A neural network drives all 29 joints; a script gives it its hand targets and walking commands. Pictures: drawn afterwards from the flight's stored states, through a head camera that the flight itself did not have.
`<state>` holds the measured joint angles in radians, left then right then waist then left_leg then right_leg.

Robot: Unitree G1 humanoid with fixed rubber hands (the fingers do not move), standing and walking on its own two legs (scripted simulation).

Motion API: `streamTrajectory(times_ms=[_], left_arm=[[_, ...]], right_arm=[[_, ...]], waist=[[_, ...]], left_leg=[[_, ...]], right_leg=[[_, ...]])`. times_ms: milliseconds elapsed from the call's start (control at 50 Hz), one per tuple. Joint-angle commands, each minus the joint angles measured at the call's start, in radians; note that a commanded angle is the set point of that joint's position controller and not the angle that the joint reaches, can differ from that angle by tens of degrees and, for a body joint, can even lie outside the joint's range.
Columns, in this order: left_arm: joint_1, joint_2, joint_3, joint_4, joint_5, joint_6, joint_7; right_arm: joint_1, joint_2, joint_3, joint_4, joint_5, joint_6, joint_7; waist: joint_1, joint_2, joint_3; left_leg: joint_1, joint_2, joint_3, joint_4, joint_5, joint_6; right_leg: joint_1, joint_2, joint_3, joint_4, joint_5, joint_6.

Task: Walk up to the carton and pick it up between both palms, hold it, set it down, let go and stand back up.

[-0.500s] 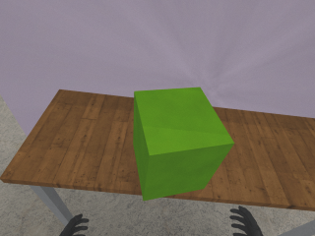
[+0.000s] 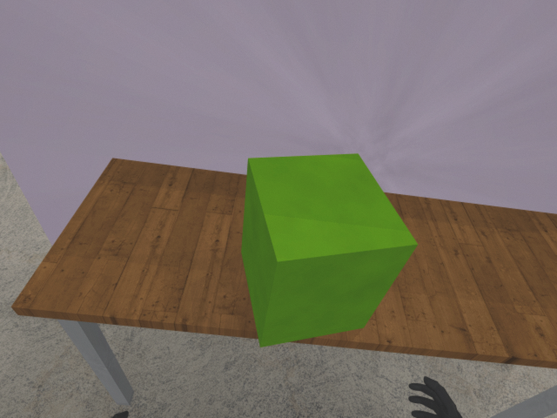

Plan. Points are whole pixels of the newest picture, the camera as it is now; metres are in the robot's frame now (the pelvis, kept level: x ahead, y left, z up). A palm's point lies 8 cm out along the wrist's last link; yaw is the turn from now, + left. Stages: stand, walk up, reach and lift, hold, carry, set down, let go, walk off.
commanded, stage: stand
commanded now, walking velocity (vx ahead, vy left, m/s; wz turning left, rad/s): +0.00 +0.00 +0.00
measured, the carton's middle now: (309, 249) +0.40 -0.04 +0.02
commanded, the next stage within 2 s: none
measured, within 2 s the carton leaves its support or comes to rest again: neither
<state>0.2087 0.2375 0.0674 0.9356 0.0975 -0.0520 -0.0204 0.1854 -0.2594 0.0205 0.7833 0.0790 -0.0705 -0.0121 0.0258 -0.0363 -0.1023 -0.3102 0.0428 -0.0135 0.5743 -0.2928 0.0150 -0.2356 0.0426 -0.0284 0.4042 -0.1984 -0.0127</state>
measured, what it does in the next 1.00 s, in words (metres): stands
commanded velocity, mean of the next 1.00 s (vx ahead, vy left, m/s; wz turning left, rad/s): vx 0.00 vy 0.00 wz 0.00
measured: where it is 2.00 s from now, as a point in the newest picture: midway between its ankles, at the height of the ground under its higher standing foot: outside the picture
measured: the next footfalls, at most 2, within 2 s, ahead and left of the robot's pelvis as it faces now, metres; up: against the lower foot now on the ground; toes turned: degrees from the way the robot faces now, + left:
none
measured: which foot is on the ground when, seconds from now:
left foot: down 0.00-1.00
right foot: down 0.00-1.00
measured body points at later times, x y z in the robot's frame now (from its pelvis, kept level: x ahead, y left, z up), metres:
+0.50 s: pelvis -0.01 +0.00 +0.00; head -0.03 +0.03 +0.45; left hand +0.08 +0.25 -0.15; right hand +0.15 -0.26 -0.08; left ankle +0.01 +0.10 -0.74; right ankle +0.01 -0.13 -0.74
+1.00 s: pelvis -0.01 -0.01 +0.00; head -0.03 +0.02 +0.45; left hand +0.06 +0.25 -0.15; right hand +0.13 -0.27 -0.10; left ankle +0.00 +0.10 -0.74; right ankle +0.01 -0.13 -0.74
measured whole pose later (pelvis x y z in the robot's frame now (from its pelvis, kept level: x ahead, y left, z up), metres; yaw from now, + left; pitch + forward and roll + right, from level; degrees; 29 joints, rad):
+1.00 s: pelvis -0.01 -0.01 +0.00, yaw +0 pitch +1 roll -3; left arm 0.21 0.24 0.07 1.01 0.09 -0.05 -0.02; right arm 0.19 -0.26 0.02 0.85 0.08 -0.07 -0.02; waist 0.03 -0.01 -0.06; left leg -0.30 0.04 -0.01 0.55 -0.26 0.00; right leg -0.24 0.04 -0.03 0.40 -0.18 -0.01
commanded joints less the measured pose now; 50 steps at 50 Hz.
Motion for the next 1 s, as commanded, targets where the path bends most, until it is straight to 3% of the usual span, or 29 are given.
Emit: streamTrajectory(times_ms=[0, 40, 80, 120, 140, 160, 200, 240, 300, 320, 340, 360, 380, 420, 440, 460, 500, 520, 540, 560, 600, 640, 700, 760, 840, 860, 880, 920, 980], left_arm=[[-0.048, 0.255, 0.054, -0.032, -0.060, -0.036, 0.003], [-0.023, 0.242, 0.050, -0.025, -0.065, -0.032, 0.003], [-0.040, 0.246, 0.049, -0.028, -0.065, -0.032, 0.009], [-0.062, 0.269, 0.055, -0.024, -0.066, -0.032, 0.011], [-0.011, 0.260, 0.059, -0.020, -0.065, -0.030, 0.009], [-0.023, 0.256, 0.049, -0.011, -0.061, -0.028, 0.010], [0.007, 0.268, 0.053, -0.013, -0.068, -0.026, 0.012], [-0.049, 0.256, 0.051, -0.018, -0.068, -0.031, 0.009], [-0.034, 0.266, 0.055, -0.011, -0.065, -0.033, 0.012], [-0.048, 0.266, 0.054, -0.008, -0.070, -0.034, 0.011], [-0.015, 0.232, 0.043, -0.008, -0.073, -0.030, 0.006], [-0.045, 0.255, 0.049, -0.001, -0.070, -0.032, 0.004], [-0.034, 0.242, 0.045, -0.005, -0.070, -0.025, 0.008], [-0.003, 0.264, 0.052, -0.002, -0.072, -0.025, 0.013], [-0.028, 0.230, 0.037, 0.006, -0.066, -0.020, 0.011], [-0.033, 0.265, 0.051, -0.002, -0.068, -0.026, 0.008], [-0.047, 0.256, 0.049, 0.005, -0.070, -0.024, 0.011], [-0.009, 0.261, 0.045, 0.011, -0.076, -0.021, 0.005], [-0.011, 0.260, 0.049, 0.013, -0.072, -0.032, 0.006], [-0.014, 0.244, 0.037, 0.014, -0.076, -0.026, 0.002], [-0.052, 0.237, 0.036, 0.013, -0.073, -0.020, 0.004], [-0.020, 0.257, 0.048, 0.012, -0.073, -0.030, 0.003], [-0.023, 0.239, 0.043, 0.014, -0.078, -0.023, 0.007], [-0.051, 0.242, 0.040, 0.026, -0.072, -0.023, 0.004], [-0.029, 0.240, 0.039, 0.044, -0.081, -0.018, 0.008], [-0.021, 0.265, 0.043, 0.043, -0.081, -0.016, 0.012], [-0.036, 0.253, 0.044, 0.044, -0.079, -0.016, 0.013], [-0.031, 0.268, 0.046, 0.036, -0.083, -0.023, 0.011], [-0.079, 0.252, 0.038, 0.031, -0.081, -0.023, 0.005]], right_arm=[[-0.002, -0.246, -0.090, -0.033, -0.130, -0.003, -0.013], [0.024, -0.289, -0.096, -0.014, -0.127, -0.006, -0.017], [0.014, -0.264, -0.085, -0.026, -0.119, -0.010, -0.011], [0.005, -0.262, -0.088, -0.020, -0.124, -0.005, -0.017], [-0.015, -0.278, -0.086, -0.010, -0.125, -0.007, -0.019], [-0.028, -0.273, -0.092, -0.030, -0.127, -0.007, -0.019], [-0.007, -0.273, -0.087, -0.021, -0.122, -0.006, -0.014], [-0.009, -0.237, -0.080, -0.019, -0.119, -0.013, -0.015], [-0.019, -0.248, -0.079, -0.016, -0.116, -0.010, -0.008], [-0.009, -0.261, -0.083, -0.006, -0.127, -0.013, -0.014], [-0.022, -0.282, -0.090, -0.005, -0.125, -0.009, -0.018], [-0.003, -0.258, -0.088, -0.012, -0.121, -0.010, -0.015], [-0.019, -0.292, -0.097, -0.002, -0.120, -0.004, -0.015], [-0.003, -0.253, -0.083, -0.002, -0.116, -0.006, -0.011], [-0.023, -0.270, -0.083, -0.004, -0.130, -0.003, -0.014], [-0.009, -0.240, -0.086, 0.001, -0.119, -0.004, -0.016], [-0.017, -0.270, -0.087, 0.005, -0.126, -0.004, -0.012], [-0.038, -0.276, -0.090, 0.000, -0.118, -0.011, -0.020], [-0.042, -0.286, -0.098, 0.003, -0.123, -0.005, -0.019], [-0.035, -0.267, -0.086, -0.005, -0.125, -0.006, -0.019], [0.030, -0.284, -0.088, 0.031, -0.123, -0.008, -0.024], [-0.001, -0.270, -0.082, 0.024, -0.120, -0.007, -0.013], [-0.004, -0.247, -0.072, 0.033, -0.125, -0.006, -0.013], [0.012, -0.266, -0.079, 0.029, -0.109, -0.004, -0.019], [0.006, -0.264, -0.081, 0.039, -0.121, -0.006, -0.015], [-0.025, -0.275, -0.087, 0.040, -0.126, 0.000, -0.013], [-0.011, -0.249, -0.079, 0.031, -0.124, -0.001, -0.014], [-0.032, -0.276, -0.082, 0.048, -0.118, -0.005, -0.019], [0.001, -0.267, -0.085, 0.044, -0.122, -0.005, -0.016]], waist=[[-0.023, 0.160, 0.012], [-0.016, 0.088, 0.005], [-0.016, 0.162, 0.015], [-0.021, 0.144, 0.064], [0.003, 0.138, 0.026], [-0.015, 0.134, 0.054], [-0.012, 0.177, 0.027], [-0.016, 0.136, -0.014], [0.001, 0.205, -0.014], [-0.019, 0.219, 0.019], [0.000, 0.157, 0.022], [-0.018, 0.114, 0.010], [-0.013, 0.160, 0.021], [-0.001, 0.154, 0.038], [-0.010, 0.215, 0.039], [-0.021, 0.136, 0.029], [-0.025, 0.120, 0.041], [-0.001, 0.163, 0.038], [-0.001, 0.148, 0.021], [-0.011, 0.205, 0.060], [-0.037, 0.191, 0.088], [-0.007, 0.130, 0.037], [-0.008, 0.203, 0.087], [-0.022, 0.134, 0.038], [-0.024, 0.186, 0.054], [-0.009, 0.140, 0.056], [-0.033, 0.146, 0.044], [-0.007, 0.148, 0.061], [-0.043, 0.101, 0.046]], left_leg=[[0.061, 0.090, -0.110, -0.139, 0.224, 0.049], [0.078, 0.095, -0.104, -0.138, 0.229, 0.049], [0.064, 0.086, -0.106, -0.136, 0.244, 0.042], [0.054, 0.094, -0.122, -0.145, 0.248, 0.042], [0.058, 0.092, -0.113, -0.147, 0.225, 0.045], [0.079, 0.089, -0.102, -0.153, 0.228, 0.038], [0.088, 0.094, -0.109, -0.145, 0.223, 0.043], [0.101, 0.101, -0.115, -0.147, 0.272, 0.044], [0.086, 0.092, -0.117, -0.149, 0.272, 0.041], [0.066, 0.090, -0.109, -0.148, 0.283, 0.050], [0.080, 0.096, -0.101, -0.152, 0.255, 0.044], [0.104, 0.099, -0.117, -0.151, 0.258, 0.037], [0.093, 0.097, -0.119, -0.152, 0.238, 0.044], [0.054, 0.095, -0.118, -0.167, 0.203, 0.050], [0.063, 0.086, -0.098, -0.161, 0.212, 0.037], [0.111, 0.096, -0.105, -0.164, 0.191, 0.033], [0.093, 0.096, -0.099, -0.163, 0.214, 0.036], [0.098, 0.091, -0.115, -0.160, 0.197, 0.038], [0.079, 0.102, -0.118, -0.163, 0.172, 0.040], [0.050, 0.089, -0.096, -0.169, 0.148, 0.036], [0.057, 0.079, -0.096, -0.180, 0.146, 0.025], [0.039, 0.097, -0.123, -0.189, 0.151, 0.041], [0.033, 0.096, -0.125, -0.190, 0.149, 0.042], [0.101, 0.091, -0.107, -0.178, 0.168, 0.021], [0.086, 0.079, -0.090, -0.160, 0.197, 0.021], [0.070, 0.092, -0.105, -0.181, 0.190, 0.026], [0.085, 0.093, -0.094, -0.169, 0.169, 0.024], [0.051, 0.081, -0.100, -0.185, 0.127, 0.026], [0.116, 0.090, -0.103, -0.172, 0.129, 0.035]], right_leg=[[0.107, -0.149, 0.122, -0.025, 0.108, -0.015], [0.110, -0.138, 0.102, -0.025, 0.112, -0.010], [0.103, -0.154, 0.118, -0.032, 0.118, -0.024], [0.067, -0.151, 0.118, -0.032, 0.109, -0.023], [0.103, -0.140, 0.114, -0.040, 0.105, -0.020], [0.064, -0.142, 0.120, -0.039, 0.105, -0.024], [0.089, -0.148, 0.123, -0.038, 0.124, -0.033], [0.108, -0.154, 0.116, -0.021, 0.140, -0.031], [0.131, -0.155, 0.111, -0.013, 0.118, -0.028], [0.128, -0.158, 0.122, -0.016, 0.156, -0.030], [0.104, -0.147, 0.114, -0.017, 0.142, -0.026], [0.103, -0.153, 0.110, -0.034, 0.113, -0.027], [0.091, -0.152, 0.111, -0.030, 0.143, -0.032], [0.091, -0.147, 0.111, -0.018, 0.078, -0.031], [0.110, -0.153, 0.114, -0.036, 0.099, -0.019], [0.077, -0.147, 0.114, -0.037, 0.089, -0.024], [0.071, -0.146, 0.116, -0.044, 0.118, -0.027], [0.057, -0.140, 0.116, -0.049, 0.068, -0.031], [0.077, -0.140, 0.103, -0.037, 0.052, -0.027], [0.069, -0.144, 0.120, -0.040, 0.064, -0.026], [0.065, -0.148, 0.120, -0.054, 0.063, -0.025], [0.118, -0.141, 0.110, -0.031, 0.063, -0.020], [0.082, -0.159, 0.127, -0.044, 0.066, -0.027], [0.070, -0.143, 0.119, -0.055, 0.052, -0.028], [0.088, -0.153, 0.132, -0.054, 0.090, -0.027], [0.102, -0.157, 0.128, -0.045, 0.098, -0.021], [0.066, -0.161, 0.126, -0.043, 0.098, -0.024], [0.087, -0.160, 0.135, -0.059, 0.077, -0.033], [0.048, -0.155, 0.136, -0.069, 0.082, -0.029]])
